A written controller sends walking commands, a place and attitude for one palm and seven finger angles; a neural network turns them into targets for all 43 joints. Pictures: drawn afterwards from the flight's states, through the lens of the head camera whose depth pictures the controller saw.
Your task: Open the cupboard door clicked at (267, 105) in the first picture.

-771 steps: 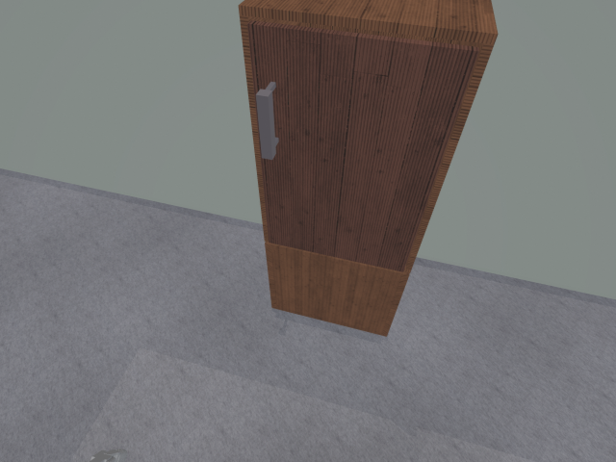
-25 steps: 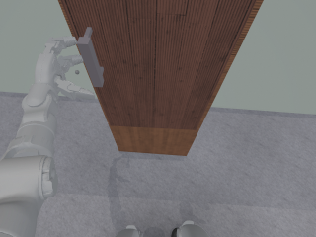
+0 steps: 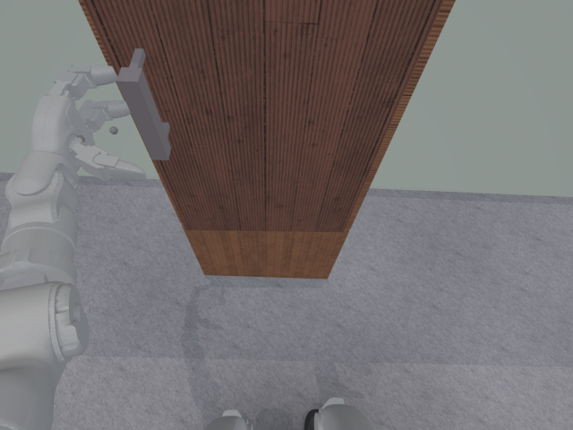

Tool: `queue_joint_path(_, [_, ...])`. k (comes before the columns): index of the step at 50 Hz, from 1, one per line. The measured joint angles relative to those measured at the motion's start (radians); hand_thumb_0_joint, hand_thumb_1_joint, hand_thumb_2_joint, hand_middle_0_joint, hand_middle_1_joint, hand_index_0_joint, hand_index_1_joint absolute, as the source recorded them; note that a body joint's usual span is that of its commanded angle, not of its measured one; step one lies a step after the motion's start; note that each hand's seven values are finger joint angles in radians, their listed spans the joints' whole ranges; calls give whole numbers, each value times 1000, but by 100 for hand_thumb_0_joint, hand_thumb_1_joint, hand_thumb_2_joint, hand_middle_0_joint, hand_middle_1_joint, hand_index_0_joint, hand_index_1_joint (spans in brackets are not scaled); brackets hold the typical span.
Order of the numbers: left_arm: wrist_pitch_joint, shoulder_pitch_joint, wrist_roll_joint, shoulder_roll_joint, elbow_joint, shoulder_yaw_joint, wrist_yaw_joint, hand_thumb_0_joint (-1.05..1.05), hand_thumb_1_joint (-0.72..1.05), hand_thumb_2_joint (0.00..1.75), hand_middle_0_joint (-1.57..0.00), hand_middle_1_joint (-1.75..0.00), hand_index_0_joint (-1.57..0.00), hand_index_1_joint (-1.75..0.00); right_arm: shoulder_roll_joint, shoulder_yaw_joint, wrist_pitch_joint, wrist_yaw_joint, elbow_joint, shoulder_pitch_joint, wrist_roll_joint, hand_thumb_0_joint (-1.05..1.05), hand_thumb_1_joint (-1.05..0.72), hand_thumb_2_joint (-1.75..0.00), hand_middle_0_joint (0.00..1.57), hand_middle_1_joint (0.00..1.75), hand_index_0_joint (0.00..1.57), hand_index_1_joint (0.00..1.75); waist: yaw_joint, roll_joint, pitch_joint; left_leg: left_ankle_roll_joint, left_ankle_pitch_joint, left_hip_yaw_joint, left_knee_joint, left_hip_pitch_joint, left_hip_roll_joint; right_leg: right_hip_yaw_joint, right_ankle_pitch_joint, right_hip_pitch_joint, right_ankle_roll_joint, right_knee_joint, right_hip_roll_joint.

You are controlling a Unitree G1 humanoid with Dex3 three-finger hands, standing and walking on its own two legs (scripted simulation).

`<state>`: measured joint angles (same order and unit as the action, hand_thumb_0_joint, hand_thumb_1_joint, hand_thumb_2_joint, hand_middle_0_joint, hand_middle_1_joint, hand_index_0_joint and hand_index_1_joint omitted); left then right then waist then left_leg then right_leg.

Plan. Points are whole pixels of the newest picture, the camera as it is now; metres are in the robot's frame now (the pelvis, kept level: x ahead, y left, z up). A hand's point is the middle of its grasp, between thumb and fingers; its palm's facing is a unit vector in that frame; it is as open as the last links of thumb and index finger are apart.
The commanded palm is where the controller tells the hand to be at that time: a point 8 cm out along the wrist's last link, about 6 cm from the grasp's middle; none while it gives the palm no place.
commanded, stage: move the hooked fingers beside the handle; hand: left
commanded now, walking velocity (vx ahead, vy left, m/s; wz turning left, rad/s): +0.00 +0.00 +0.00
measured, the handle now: (150, 107) +0.52 +0.18 +0.11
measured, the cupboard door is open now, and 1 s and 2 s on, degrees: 1 2 1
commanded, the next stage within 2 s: slide the fingers in behind the handle in 1.30 s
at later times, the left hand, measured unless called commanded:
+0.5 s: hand (106, 125) +0.49 +0.23 +0.11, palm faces -0.07 -1.00 -0.02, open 14.1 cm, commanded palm +0.47 +0.28 +0.10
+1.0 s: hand (95, 131) +0.48 +0.24 +0.10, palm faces -0.06 -1.00 +0.00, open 14.0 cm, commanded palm +0.47 +0.28 +0.11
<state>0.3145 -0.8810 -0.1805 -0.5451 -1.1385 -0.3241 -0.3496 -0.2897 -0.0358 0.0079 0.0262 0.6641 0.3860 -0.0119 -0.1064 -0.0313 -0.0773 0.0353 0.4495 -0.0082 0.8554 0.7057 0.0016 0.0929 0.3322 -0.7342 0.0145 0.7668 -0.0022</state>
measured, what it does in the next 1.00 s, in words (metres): stands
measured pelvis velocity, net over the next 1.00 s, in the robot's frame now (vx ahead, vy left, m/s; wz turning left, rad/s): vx -0.01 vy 0.01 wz -0.04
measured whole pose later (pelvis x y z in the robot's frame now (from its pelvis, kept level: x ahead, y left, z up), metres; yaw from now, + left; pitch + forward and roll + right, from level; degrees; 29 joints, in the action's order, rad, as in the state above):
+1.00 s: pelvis -0.01 +0.01 +0.00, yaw -2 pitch +18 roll -3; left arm 0.29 -0.87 -0.15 -0.64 -1.17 -0.44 -0.46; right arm -0.29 -0.06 0.06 0.04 0.59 0.39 -0.02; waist -0.14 -0.02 -0.08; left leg 0.05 0.46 0.02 0.88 0.73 -0.01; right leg 0.06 0.32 -0.76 0.00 0.77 -0.02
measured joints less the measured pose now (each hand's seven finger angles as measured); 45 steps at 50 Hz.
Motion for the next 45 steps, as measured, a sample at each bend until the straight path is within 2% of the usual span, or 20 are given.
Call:
queue_joint_path(6, [-2, 18, 2, -3, 5, -18, -13, -1, -50, 30, -20, -116, -17, -117, 1, -3, 13, 0, -2, 3, -2, 1, -90, -90, 20, 30, 20, 30, -2, 0, -5, 2, 2, 6, -4, -9, -4, -7, -1, 6, -1, -5, -4])
queue_joint_path(24, [-13, -9, 39, -87, -39, -99, -94, -1, -50, 30, -28, -119, -27, -120, -6, -17, 36, 15, -47, 4, -7, 1, -90, -90, 20, 30, 20, 30, -37, 8, -1, 6, 7, 23, 10, 17, -15, -23, -9, -24, -3, 2, -16])
queue_joint_path(32, [-18, 10, 29, -112, -32, -134, -122, -1, -50, 30, -30, -119, -30, -120, -9, -18, 53, 14, -63, 20, -10, 1, -90, -90, 20, 30, 20, 30, -39, 9, -6, 9, 10, 35, 10, 18, -20, -35, -13, -29, -6, -1, -22])
queue_joint_path(42, [-21, 54, 7, -83, 11, -112, -133, -1, -50, 30, -30, -120, -30, -120, -6, -11, 61, 8, -63, 29, -10, 1, -90, -90, 20, 30, 20, 30, -24, 5, -17, 13, 10, 33, 8, 5, -17, -34, -14, -12, -11, -9, -19])
queue_joint_path(45, [-27, 40, 12, -81, -10, -106, -127, -1, -50, 30, -30, -120, -30, -120, -5, -16, 59, 10, -63, 19, -11, 1, -90, -90, 20, 30, 20, 30, -26, 7, -15, 14, 11, 30, 13, 6, -15, -31, -13, -11, -12, -4, -17])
